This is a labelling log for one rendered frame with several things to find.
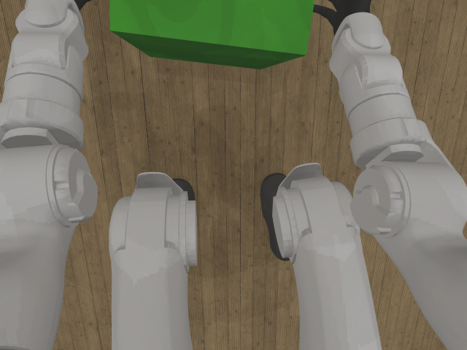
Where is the robot right hand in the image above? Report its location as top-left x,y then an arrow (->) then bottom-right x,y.
313,0 -> 371,36

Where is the robot right upper arm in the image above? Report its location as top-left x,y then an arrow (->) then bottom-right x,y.
350,161 -> 467,350

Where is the robot right forearm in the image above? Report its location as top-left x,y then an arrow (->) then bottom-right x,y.
329,12 -> 454,169

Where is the robot left thigh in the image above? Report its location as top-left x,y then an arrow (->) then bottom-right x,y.
112,187 -> 197,350

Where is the left robot foot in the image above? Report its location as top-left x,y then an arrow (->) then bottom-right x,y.
173,179 -> 196,201

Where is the robot left forearm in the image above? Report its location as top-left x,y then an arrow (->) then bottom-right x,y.
0,0 -> 88,151

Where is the carton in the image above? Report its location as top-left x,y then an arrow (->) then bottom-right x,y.
109,0 -> 314,69

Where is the robot left upper arm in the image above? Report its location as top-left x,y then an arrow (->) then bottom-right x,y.
0,144 -> 98,350

